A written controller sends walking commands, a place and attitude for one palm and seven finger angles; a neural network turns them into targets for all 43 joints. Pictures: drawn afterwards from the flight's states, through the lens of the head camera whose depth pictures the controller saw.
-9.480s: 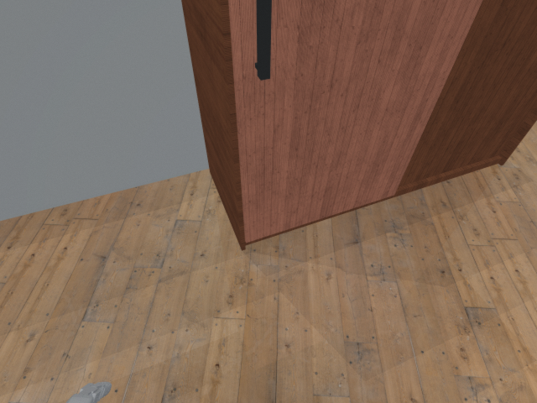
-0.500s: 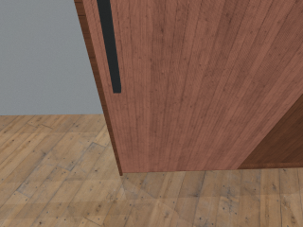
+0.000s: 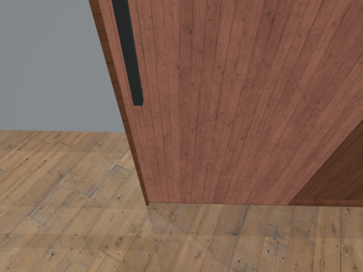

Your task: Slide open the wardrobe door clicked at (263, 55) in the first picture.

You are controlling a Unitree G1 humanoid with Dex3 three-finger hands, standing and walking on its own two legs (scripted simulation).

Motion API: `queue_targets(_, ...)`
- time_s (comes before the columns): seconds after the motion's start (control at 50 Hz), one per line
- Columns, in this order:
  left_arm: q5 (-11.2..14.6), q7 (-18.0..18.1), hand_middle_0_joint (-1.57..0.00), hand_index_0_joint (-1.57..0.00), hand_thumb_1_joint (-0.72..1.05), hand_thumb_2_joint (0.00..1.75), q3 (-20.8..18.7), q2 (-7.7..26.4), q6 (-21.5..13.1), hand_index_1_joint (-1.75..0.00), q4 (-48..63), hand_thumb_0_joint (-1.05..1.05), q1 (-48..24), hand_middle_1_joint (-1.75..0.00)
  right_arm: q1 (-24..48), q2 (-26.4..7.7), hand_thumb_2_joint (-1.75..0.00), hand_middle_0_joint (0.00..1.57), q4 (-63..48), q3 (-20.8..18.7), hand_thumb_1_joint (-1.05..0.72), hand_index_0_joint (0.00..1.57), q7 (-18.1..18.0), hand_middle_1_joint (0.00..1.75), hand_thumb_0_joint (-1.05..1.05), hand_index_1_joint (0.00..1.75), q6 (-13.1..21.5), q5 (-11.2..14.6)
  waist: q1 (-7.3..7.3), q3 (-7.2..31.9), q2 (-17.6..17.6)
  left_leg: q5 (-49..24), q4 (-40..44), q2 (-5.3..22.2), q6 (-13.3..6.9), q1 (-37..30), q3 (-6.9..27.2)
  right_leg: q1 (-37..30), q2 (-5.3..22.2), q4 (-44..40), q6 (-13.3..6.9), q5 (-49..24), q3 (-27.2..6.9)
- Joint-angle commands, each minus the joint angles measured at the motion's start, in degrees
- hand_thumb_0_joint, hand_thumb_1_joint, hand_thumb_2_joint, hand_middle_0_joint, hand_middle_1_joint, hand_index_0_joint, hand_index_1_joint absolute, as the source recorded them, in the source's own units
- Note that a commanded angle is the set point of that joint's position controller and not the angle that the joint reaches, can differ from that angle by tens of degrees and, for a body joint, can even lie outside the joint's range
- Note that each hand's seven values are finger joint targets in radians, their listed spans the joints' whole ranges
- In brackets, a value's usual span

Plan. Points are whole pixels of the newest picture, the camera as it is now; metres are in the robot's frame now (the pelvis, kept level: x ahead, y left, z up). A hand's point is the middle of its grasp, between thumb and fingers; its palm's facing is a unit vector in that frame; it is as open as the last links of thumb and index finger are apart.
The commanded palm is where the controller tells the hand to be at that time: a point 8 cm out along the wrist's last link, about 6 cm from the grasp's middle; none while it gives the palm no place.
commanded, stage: come to a stop and stand still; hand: left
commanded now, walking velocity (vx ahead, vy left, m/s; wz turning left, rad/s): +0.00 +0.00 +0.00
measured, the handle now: (131, 52) +0.56 +0.17 +0.20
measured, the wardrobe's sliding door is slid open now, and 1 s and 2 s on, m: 0.00 0.00 0.00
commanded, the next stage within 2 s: look again from close up in 0.86 s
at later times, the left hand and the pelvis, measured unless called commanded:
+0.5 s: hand out of the picture +0.04 +0.28 -0.16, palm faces +0.03 -0.96 -0.29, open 7.4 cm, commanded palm none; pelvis -0.04 +0.05 -0.01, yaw +1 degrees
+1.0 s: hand out of the picture -0.06 +0.28 -0.17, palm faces +0.00 -0.96 -0.27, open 7.4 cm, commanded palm none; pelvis -0.05 +0.06 +0.00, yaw +1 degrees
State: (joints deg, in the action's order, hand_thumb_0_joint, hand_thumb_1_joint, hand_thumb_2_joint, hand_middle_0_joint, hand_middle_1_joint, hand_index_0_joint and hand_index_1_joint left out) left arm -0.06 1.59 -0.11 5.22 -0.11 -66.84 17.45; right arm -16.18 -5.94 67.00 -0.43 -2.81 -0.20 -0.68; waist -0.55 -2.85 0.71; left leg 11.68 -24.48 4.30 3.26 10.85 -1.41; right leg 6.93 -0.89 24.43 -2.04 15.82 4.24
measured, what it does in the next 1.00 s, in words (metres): shifts its weight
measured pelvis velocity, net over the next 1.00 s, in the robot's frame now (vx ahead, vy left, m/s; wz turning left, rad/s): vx -0.05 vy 0.06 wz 0.02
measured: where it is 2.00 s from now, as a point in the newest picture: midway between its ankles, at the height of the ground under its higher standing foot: outside the picture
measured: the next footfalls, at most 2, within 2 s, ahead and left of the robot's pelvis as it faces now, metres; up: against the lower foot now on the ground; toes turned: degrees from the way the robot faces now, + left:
none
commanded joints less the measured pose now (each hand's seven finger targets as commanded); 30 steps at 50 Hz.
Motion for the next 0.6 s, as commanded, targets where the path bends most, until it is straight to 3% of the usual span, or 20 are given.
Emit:
queue_targets(0.0, -1.91, 0.74, -0.20, -0.20, 0.90, 0.90, -0.94, 17.16, -2.28, -0.30, 7.09, 0.00, 4.83, -0.30, -0.80, -12.05, -0.90, 0.20, -8.87, -1.17, -0.90, 0.20, 1.24, 0.30, 0.00, 0.30, 1.10, -0.57, 1.73, -7.62, -3.79, -5.74, -1.99, -0.08, -2.49, 2.52, 3.61, 7.10, 6.59, -7.13, 0.80, -13.47, -6.62)
queue_targets(0.02, -1.50, 0.99, -0.20, -0.20, 0.90, 0.90, -2.85, 12.42, -2.49, -0.30, 7.38, 0.00, 3.12, -0.30, -1.32, -10.45, -0.90, 0.20, -10.46, -2.36, -0.90, 0.20, 0.63, 0.30, 0.00, 0.30, 1.99, -1.05, 1.62, 0.72, 0.43, -2.12, -4.71, -0.37, -2.87, 2.50, 1.67, 4.50, 10.48, -2.96, -0.71, -16.95, -9.74)
queue_targets(0.04, -1.71, 1.10, -0.20, -0.20, 0.90, 0.90, -3.34, 12.75, -2.67, -0.30, 7.43, 0.00, 2.52, -0.30, -2.07, -8.83, -0.90, 0.20, -9.59, -2.73, -0.90, 0.20, 0.18, 0.30, 0.00, 0.30, 2.20, -1.07, 1.90, 5.22, 0.00, -3.71, -5.31, -0.86, -3.30, 2.67, 1.34, 1.25, 10.83, -1.61, -1.84, -22.76, -9.79)
queue_targets(0.06, -1.31, 1.11, -0.20, -0.20, 0.90, 0.90, -2.56, 11.85, -2.73, -0.30, 8.06, 0.00, 3.21, -0.30, -2.53, -8.55, -0.90, 0.20, -9.63, -2.18, -0.90, 0.20, 0.18, 0.30, 0.00, 0.30, 2.22, -0.88, 1.36, 6.28, -3.48, -3.35, -6.14, -0.98, -3.52, 2.61, 1.44, 0.74, 11.04, -2.36, -2.04, -21.57, -8.94)
queue_targets(0.1, -1.47, 0.93, -0.20, -0.20, 0.90, 0.90, -2.46, 11.79, -2.50, -0.30, 9.27, 0.00, 3.32, -0.30, -2.70, -8.54, -0.90, 0.20, -11.11, -2.12, -0.90, 0.20, 0.57, 0.30, 0.00, 0.30, 1.99, -0.79, 1.26, 4.70, -8.95, -1.44, -6.77, -1.68, -3.94, 4.01, 0.79, 1.70, 10.94, -3.20, -2.20, -20.06, -9.41)
queue_targets(0.12, -1.47, 0.96, -0.20, -0.20, 0.90, 0.90, -2.82, 12.49, -2.37, -0.30, 9.75, 0.00, 2.50, -0.30, -1.98, -9.41, -0.90, 0.20, -11.26, -2.57, -0.90, 0.20, 0.63, 0.30, 0.00, 0.30, 1.88, -0.71, 1.35, 2.53, -9.65, -1.29, -6.64, -1.34, -4.21, 4.22, 0.98, 3.83, 10.82, -3.64, -2.29, -16.29, -8.89)
queue_targets(0.16, -1.51, 0.93, -0.20, -0.20, 0.90, 0.90, -3.02, 13.38, -2.08, -0.30, 11.08, 0.00, 1.42, -0.30, -1.23, -10.98, -0.90, 0.20, -12.06, -2.85, -0.90, 0.20, 0.77, 0.30, 0.00, 0.30, 1.88, -0.57, 1.45, -0.71, -6.67, -4.25, -4.63, -0.58, -4.55, 4.09, 1.36, 6.55, 9.47, -3.27, -2.26, -12.77, -7.98)
queue_targets(0.22, -1.34, 0.82, -0.20, -0.20, 0.90, 0.90, -3.01, 14.68, -1.89, -0.30, 12.51, 0.00, 1.45, -0.30, 0.02, -13.12, -0.90, 0.20, -12.68, -2.90, -0.90, 0.20, 0.96, 0.30, 0.00, 0.30, 2.16, -0.39, 0.75, 0.02, -0.67, -11.21, -3.26, 0.93, -5.14, 2.63, 2.70, 5.64, 7.47, -0.43, -1.18, -14.18, -5.75)
queue_targets(0.26, -1.27, 0.66, -0.20, -0.20, 0.90, 0.90, -3.00, 16.02, -1.60, -0.30, 13.08, 0.00, 0.69, -0.30, 1.70, -14.93, -0.90, 0.20, -13.18, -3.03, -0.90, 0.20, 1.00, 0.30, 0.00, 0.30, 2.07, -0.41, 0.43, -0.47, 1.64, -11.00, -2.41, 1.46, -5.41, 3.33, 3.47, 5.80, 6.99, -0.40, -0.81, -11.23, -5.72)
queue_targets(0.36, -1.27, 0.13, -0.20, -0.20, 0.90, 0.90, -2.90, 18.50, -1.11, -0.30, 14.60, 0.00, -2.25, -0.30, 4.58, -17.84, -0.90, 0.20, -14.74, -2.99, -0.90, 0.20, 1.63, 0.30, 0.00, 0.30, 1.93, -0.55, 0.39, -0.47, 2.38, -1.80, 1.32, 1.75, -5.76, 5.90, 5.78, 5.57, 6.48, -2.16, -0.04, -1.47, -5.80)
queue_targets(0.46, -1.35, -0.34, -0.20, -0.20, 0.90, 0.90, -2.82, 20.36, -0.87, -0.30, 15.22, 0.00, -4.20, -0.30, 6.25, -20.20, -0.90, 0.20, -15.52, -3.06, -0.90, 0.20, 2.22, 0.30, 0.00, 0.30, 1.81, -0.64, 0.35, 0.11, 1.49, 7.85, 5.50, 2.10, -5.70, 8.08, 8.10, 4.71, 6.46, -2.79, 0.44, 2.33, -5.41)
queue_targets(0.52, -1.44, -0.52, -0.20, -0.20, 0.90, 0.90, -2.71, 20.88, -0.71, -0.30, 15.03, 0.00, -4.28, -0.30, 6.95, -21.46, -0.90, 0.20, -15.58, -3.18, -0.90, 0.20, 2.51, 0.30, 0.00, 0.30, 1.80, -0.66, 0.14, 1.71, 3.90, 12.18, 8.43, 2.79, -5.84, 8.31, 9.92, 3.46, 6.10, -1.85, 0.72, 1.90, -4.74)
queue_targets(0.58, -1.52, -0.65, -0.20, -0.20, 0.90, 0.90, -2.55, 21.11, -0.57, -0.30, 14.29, 0.00, -3.83, -0.30, 7.49, -22.07, -0.90, 0.20, -15.33, -3.27, -0.90, 0.20, 2.68, 0.30, 0.00, 0.30, 1.55, -0.57, -0.02, 0.63, 2.79, 16.34, 10.43, 2.94, -5.75, 9.63, 10.81, 3.57, 6.13, -2.15, 0.98, 2.78, -4.41)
